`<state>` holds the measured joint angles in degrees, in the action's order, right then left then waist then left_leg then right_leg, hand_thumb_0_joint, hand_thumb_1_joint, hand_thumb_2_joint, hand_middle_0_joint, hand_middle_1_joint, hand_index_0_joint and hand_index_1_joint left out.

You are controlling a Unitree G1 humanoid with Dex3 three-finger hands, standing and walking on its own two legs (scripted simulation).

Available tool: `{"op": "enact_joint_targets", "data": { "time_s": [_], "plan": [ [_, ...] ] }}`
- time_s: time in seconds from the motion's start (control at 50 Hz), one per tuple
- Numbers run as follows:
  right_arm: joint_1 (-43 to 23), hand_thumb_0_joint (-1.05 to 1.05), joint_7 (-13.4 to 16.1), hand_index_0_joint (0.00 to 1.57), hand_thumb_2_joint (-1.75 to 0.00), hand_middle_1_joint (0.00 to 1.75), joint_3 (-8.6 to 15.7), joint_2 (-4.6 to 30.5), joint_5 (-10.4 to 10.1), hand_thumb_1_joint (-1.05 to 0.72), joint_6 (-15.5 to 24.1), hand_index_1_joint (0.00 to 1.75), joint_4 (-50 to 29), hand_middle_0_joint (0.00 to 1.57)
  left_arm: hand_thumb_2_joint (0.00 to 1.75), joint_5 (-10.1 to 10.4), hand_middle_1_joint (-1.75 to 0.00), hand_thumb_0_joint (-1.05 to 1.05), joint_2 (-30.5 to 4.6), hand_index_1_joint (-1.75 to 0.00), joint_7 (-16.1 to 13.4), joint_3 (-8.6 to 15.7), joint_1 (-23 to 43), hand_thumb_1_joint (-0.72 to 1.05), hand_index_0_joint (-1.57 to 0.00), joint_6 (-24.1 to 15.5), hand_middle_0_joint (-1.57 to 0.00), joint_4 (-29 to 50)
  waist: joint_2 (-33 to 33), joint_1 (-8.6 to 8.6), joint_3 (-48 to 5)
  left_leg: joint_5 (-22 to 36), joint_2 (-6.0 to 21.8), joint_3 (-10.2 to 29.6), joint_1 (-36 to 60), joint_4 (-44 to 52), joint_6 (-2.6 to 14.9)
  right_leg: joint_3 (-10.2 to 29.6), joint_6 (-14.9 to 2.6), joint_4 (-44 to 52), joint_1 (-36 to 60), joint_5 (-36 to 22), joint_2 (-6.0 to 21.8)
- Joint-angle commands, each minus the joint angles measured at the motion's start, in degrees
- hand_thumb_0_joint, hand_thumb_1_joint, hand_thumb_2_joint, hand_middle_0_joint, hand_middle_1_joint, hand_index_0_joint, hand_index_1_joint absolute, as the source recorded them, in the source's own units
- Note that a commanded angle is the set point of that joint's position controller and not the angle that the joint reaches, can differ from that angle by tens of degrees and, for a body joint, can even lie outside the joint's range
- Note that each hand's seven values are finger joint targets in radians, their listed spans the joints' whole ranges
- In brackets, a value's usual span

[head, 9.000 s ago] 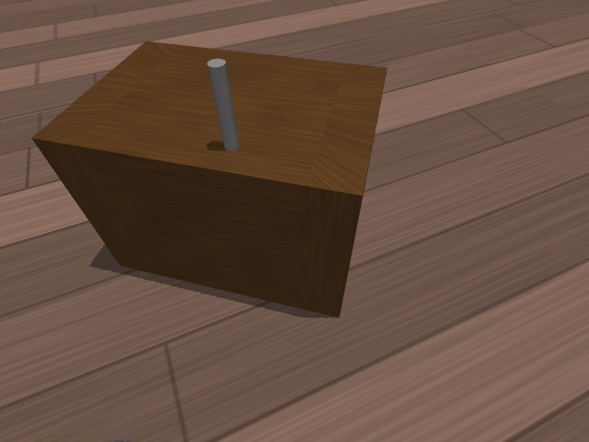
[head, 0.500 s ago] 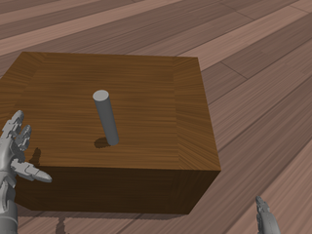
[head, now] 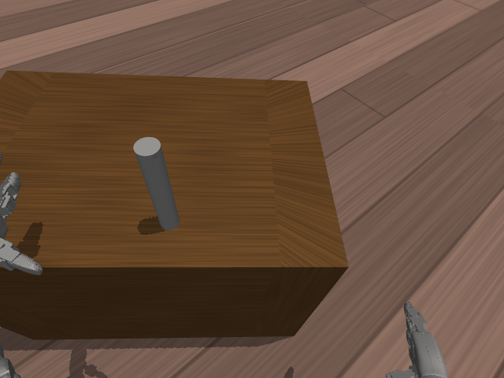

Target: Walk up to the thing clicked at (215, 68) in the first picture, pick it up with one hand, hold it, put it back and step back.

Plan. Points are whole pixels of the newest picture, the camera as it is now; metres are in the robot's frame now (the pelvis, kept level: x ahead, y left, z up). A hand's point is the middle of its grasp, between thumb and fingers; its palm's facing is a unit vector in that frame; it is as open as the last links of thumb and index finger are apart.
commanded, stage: go down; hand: left
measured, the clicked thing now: (160, 190) +0.43 +0.17 +0.01
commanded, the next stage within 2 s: approach in 1.54 s
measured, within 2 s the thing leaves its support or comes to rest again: neither
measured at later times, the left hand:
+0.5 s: hand (18, 204) +0.35 +0.35 +0.08, palm faces +0.11 -0.99 +0.01, open 17.6 cm
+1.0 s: hand (18, 193) +0.37 +0.36 +0.08, palm faces +0.10 -0.99 +0.01, open 17.5 cm
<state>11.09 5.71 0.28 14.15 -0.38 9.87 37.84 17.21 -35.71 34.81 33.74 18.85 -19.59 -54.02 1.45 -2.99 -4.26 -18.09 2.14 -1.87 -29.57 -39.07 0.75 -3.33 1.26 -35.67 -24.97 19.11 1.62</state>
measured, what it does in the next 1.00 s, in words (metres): stands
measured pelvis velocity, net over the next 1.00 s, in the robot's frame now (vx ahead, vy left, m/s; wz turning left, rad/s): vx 0.00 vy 0.01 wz -0.01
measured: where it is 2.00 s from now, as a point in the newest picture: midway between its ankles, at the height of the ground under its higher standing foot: outside the picture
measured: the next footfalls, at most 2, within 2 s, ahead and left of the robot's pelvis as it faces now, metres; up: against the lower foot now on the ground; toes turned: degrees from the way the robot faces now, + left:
none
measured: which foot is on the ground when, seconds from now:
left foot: down 0.00-1.00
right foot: down 0.00-1.00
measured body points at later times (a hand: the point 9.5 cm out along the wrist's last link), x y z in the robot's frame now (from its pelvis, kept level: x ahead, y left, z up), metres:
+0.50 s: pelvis +0.00 +0.00 -0.01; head +0.06 +0.03 +0.43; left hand +0.34 +0.41 +0.08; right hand +0.16 -0.26 -0.07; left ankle +0.01 +0.11 -0.72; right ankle -0.02 -0.14 -0.72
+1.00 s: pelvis +0.00 +0.01 -0.02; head +0.07 +0.04 +0.42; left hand +0.36 +0.41 +0.08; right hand +0.16 -0.25 -0.07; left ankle +0.01 +0.11 -0.72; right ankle -0.02 -0.14 -0.72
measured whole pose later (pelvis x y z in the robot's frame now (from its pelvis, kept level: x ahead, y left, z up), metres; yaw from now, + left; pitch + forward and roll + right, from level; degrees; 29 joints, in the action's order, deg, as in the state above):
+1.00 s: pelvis +0.00 +0.01 -0.02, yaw +0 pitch +14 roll -3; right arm 14.6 6.1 -1.7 14.7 0.2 12.5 29.7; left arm 14.9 -42.3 37.5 36.4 27.1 -14.9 -57.8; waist 0.8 -4.8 -7.2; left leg -22.6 2.8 -1.1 -40.5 -49.2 1.1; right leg -3.6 1.6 -44.6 -35.2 23.1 1.2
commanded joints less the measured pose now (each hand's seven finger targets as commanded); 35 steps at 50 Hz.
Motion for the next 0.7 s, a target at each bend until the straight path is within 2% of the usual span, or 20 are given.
{"op": "enact_joint_targets", "data": {
  "time_s": [0.0, 0.04, 0.08, 0.12, 0.14, 0.18, 0.22, 0.26, 0.28, 0.3, 0.36, 0.38, 0.4, 0.44, 0.46, 0.5, 0.52, 0.56, 0.58, 0.68],
  "plan": [
    [-2.9, 0.0, 1.1, 0.05, -0.05, 0.05, 3.8, 10.2, -0.3, 0.53, 3.3, 0.05, -7.4, 0.05, 0.04, 1.7, -0.03, 0.0, -21.2, -0.03, 0.9, 3.7, 16.4, -0.56, -0.06, -3.5, -0.06, 10.3, -7.7, 0.32, -17.1, 17.6, -1.0, 3.1, 14.2, 3.2, -0.09, 0.7, -2.29, 3.2, 0.2, -14.5, -1.9],
    [-5.0, 0.0, 1.1, 0.05, -0.05, 0.05, 3.0, 9.6, -0.3, 0.53, 3.7, 0.05, -8.5, 0.05, 0.04, 1.5, -0.03, 0.0, -22.0, -0.03, 1.4, 4.3, 16.1, -0.57, -0.07, -3.5, -0.06, 9.6, -9.6, 0.63, -17.3, 17.5, -1.1, 3.1, 13.5, 3.0, -0.25, 0.8, -2.39, 2.8, -0.6, -14.1, -1.8],
    [-4.2, 0.0, 1.4, 0.05, -0.05, 0.05, 3.4, 10.2, -0.1, 0.53, 3.8, 0.05, -8.6, 0.05, 0.04, 1.4, -0.04, 0.0, -22.6, -0.04, 1.6, 4.2, 17.4, -0.57, -0.06, -3.5, -0.06, 10.1, -9.2, 0.24, -17.7, 17.6, -0.6, 3.4, 13.9, 2.9, -0.37, 0.6, -2.5, 2.5, -1.1, -13.4, -2.1],
    [-4.4, 0.0, 1.4, 0.05, -0.05, 0.05, 2.1, 9.3, -0.2, 0.54, 4.2, 0.05, -11.0, 0.05, 0.04, 1.4, -0.04, 0.0, -23.3, -0.04, 1.8, 4.9, 18.2, -0.56, -0.06, -3.5, -0.06, 10.1, -9.1, 0.54, -18.0, 17.0, -0.7, 3.3, 13.3, 2.7, -0.41, 0.6, -2.53, 2.4, -0.9, -13.1, -2.1],
    [-2.9, 0.0, 1.6, 0.05, -0.05, 0.05, 2.6, 9.4, -0.1, 0.53, 4.2, 0.05, -9.6, 0.05, 0.05, 1.5, -0.04, 0.0, -24.2, -0.04, 1.9, 5.6, 17.7, -0.55, -0.06, -3.4, -0.06, 10.0, -9.9, 0.39, -18.6, 17.4, -1.0, 3.0, 13.5, 2.3, -0.32, 0.7, -2.4, 2.3, -0.3, -13.9, -2.0],
    [-1.1, 0.0, 1.6, 0.05, -0.05, 0.05, 2.4, 9.7, -0.1, 0.53, 4.3, 0.05, -10.5, 0.05, 0.05, 1.5, -0.04, 0.0, -23.2, -0.04, 2.2, 4.9, 17.9, -0.57, -0.06, -2.7, -0.06, 8.7, -9.1, -0.8, -18.5, 18.2, -0.7, 3.2, 13.7, 2.1, -0.19, 0.5, -2.28, 2.1, -1.9, -14.2, -2.2],
    [-0.6, 0.0, 1.6, 0.05, -0.05, 0.05, 1.8, 8.5, -0.1, 0.53, 4.3, 0.05, -8.2, 0.05, 0.05, 1.4, -0.04, 0.0, -23.8, -0.04, 2.4, 5.0, 18.3, -0.58, -0.06, -2.5, -0.06, 9.0, -10.6, 0.09, -17.0, 16.8, -1.2, 2.7, 12.0, 1.6, -0.06, 0.8, -2.26, 1.9, -2.5, -13.6, -1.9],
    [-1.3, 0.0, 1.6, 0.05, -0.05, 0.05, 3.0, 10.2, -0.1, 0.53, 4.9, 0.05, -9.5, 0.05, 0.06, 1.2, -0.04, 0.0, -23.1, -0.05, 2.4, 4.2, 18.1, -0.59, -0.06, -1.8, -0.06, 8.1, -9.8, -0.47, -17.3, 16.3, -0.8, 3.2, 12.4, 1.6, -0.15, 0.5, -2.46, 1.3, -4.1, -12.4, -2.2],
    [-0.3, 0.0, 1.5, 0.05, -0.05, 0.05, 3.2, 10.2, 0.1, 0.54, 4.7, 0.05, -8.3, 0.05, 0.06, 1.2, -0.04, 0.0, -24.0, -0.04, 2.4, 4.5, 19.9, -0.58, -0.06, -1.9, -0.06, 9.0, -11.0, -0.59, -18.3, 17.4, -0.6, 3.4, 12.8, 1.0, -0.24, 0.4, -2.5, 0.8, -4.8, -13.0, -2.1],
    [-1.8, 0.0, 1.5, 0.05, -0.05, 0.05, 2.9, 10.3, 0.1, 0.54, 5.1, 0.05, -10.9, 0.05, 0.06, 1.2, -0.04, 0.0, -25.3, -0.05, 2.4, 5.4, 21.9, -0.59, -0.06, -2.2, -0.06, 10.8, -11.3, -0.63, -19.3, 18.6, -0.3, 3.6, 13.4, 0.7, -0.37, 0.2, -2.44, 0.5, -4.8, -13.2, -2.3],
    [-0.8, 0.0, 1.4, 0.05, -0.05, 0.05, 1.6, 8.7, 0.0, 0.54, 5.1, 0.05, -10.9, 0.05, 0.06, 0.9, -0.04, 0.0, -23.6, -0.05, 2.4, 4.2, 20.9, -0.58, -0.05, -1.6, -0.05, 7.9, -9.2, -0.78, -19.0, 16.6, -0.7, 3.4, 12.0, 0.1, 0.09, 0.4, -2.32, 0.3, -4.8, -12.5, -2.1],
    [-1.8, 0.0, 1.6, 0.05, -0.05, 0.05, 2.7, 10.1, 0.1, 0.54, 5.2, 0.05, -12.4, 0.05, 0.06, 0.9, -0.05, 0.0, -24.6, -0.05, 2.4, 4.7, 21.4, -0.58, -0.06, -1.7, -0.06, 8.2, -8.4, -0.97, -18.9, 15.9, -0.8, 3.3, 11.3, -0.2, 0.11, 0.5, -2.25, 0.1, -4.7, -12.4, -2.1],
    [-1.7, 0.0, 1.5, 0.05, -0.05, 0.05, 2.0, 9.4, 0.1, 0.54, 5.2, 0.05, -11.5, 0.05, 0.06, 0.6, -0.04, 0.0, -25.2, -0.05, 2.4, 4.9, 21.8, -0.58, -0.05, -1.6, -0.05, 8.0, -9.5, -0.54, -19.9, 16.3, -0.8, 3.5, 11.6, -0.3, 0.02, 0.5, -2.34, -0.2, -5.2, -12.2, -2.1],
    [-0.1, 0.0, 1.6, 0.05, -0.05, 0.05, 2.6, 10.2, 0.1, 0.54, 5.2, 0.05, -11.6, 0.05, 0.05, 0.5, -0.04, 0.0, -26.2, -0.05, 2.6, 5.1, 22.5, -0.59, -0.06, -1.4, -0.06, 7.6, -10.2, -1.15, -20.0, 17.2, -0.6, 3.7, 12.0, -0.8, -0.09, 0.3, -2.3, -0.8, -6.3, -12.4, -2.2],
    [-0.4, 0.0, 1.5, 0.05, -0.05, 0.05, 2.2, 9.8, 0.2, 0.54, 5.2, 0.05, -11.8, 0.05, 0.06, 0.4, -0.05, 0.0, -25.9, -0.05, 2.7, 4.7, 22.4, -0.57, -0.06, -1.3, -0.06, 7.2, -10.3, -0.78, -20.0, 16.3, -0.8, 3.5, 11.5, -1.0, -0.05, 0.5, -2.28, -0.7, -6.3, -11.9, -2.1],
    [-0.4, 0.0, 1.8, 0.05, -0.05, 0.05, 2.8, 10.5, 0.3, 0.54, 5.3, 0.05, -12.1, 0.05, 0.06, 0.5, -0.05, 0.0, -27.4, -0.05, 2.4, 5.9, 22.6, -0.59, -0.06, -1.2, -0.06, 6.6, -8.6, -0.77, -19.6, 15.6, -1.2, 3.1, 10.1, -2.0, 0.4, 0.8, -1.95, -0.9, -5.9, -12.7, -1.9],
    [-0.1, 0.0, 1.5, 0.05, -0.05, 0.05, 2.2, 9.4, 0.2, 0.54, 5.1, 0.05, -11.2, 0.05, 0.06, 0.2, -0.05, 0.0, -27.0, -0.05, 2.4, 5.3, 22.2, -0.57, -0.06, -1.1, -0.06, 6.0, -9.1, -0.36, -19.0, 14.2, -1.6, 3.0, 8.7, -2.0, 0.48, 1.1, -2.03, -1.0, -6.1, -11.9, -1.7],
    [-0.6, 0.0, 1.8, 0.05, -0.05, 0.05, 3.4, 11.2, 0.1, 0.54, 5.3, 0.05, -13.6, 0.05, 0.06, 0.2, -0.05, 0.0, -28.5, -0.05, 2.4, 6.4, 23.3, -0.57, -0.06, -1.3, -0.06, 7.2, -9.5, -0.78, -19.7, 13.9, -1.3, 3.2, 9.1, -2.1, 0.25, 0.8, -2.18, -1.8, -6.7, -11.2, -1.9],
    [0.0, 0.0, 1.6, 0.05, -0.05, 0.05, 2.2, 9.9, 0.1, 0.54, 5.3, 0.05, -12.6, 0.05, 0.07, 0.2, -0.05, 0.0, -27.4, -0.05, 2.5, 5.5, 23.2, -0.57, -0.05, -1.3, -0.05, 7.2, -10.9, -0.59, -20.6, 15.2, -1.0, 3.4, 10.2, -2.4, 0.05, 0.5, -2.31, -2.3, -7.3, -11.5, -2.0],
    [0.4, 0.0, 1.3, 0.05, -0.05, 0.05, 1.4, 9.4, 0.1, 0.54, 5.5, 0.05, -15.4, 0.05, 0.06, -0.1, -0.05, 0.0, -28.9, -0.05, 2.7, 6.3, 24.9, -0.57, -0.06, -0.8, -0.06, 7.9, -11.3, -0.51, -22.4, 18.5, -0.5, 4.1, 10.0, -3.6, -0.28, 0.2, -2.38, -3.4, -7.8, -12.1, -2.3]
  ]
}}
